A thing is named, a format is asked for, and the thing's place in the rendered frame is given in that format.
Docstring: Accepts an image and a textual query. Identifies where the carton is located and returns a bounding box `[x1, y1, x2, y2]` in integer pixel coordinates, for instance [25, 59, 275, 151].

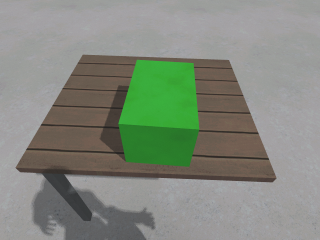
[118, 60, 200, 167]

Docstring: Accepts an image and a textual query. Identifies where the table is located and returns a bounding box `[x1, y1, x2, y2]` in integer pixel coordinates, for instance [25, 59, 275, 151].
[15, 54, 277, 221]

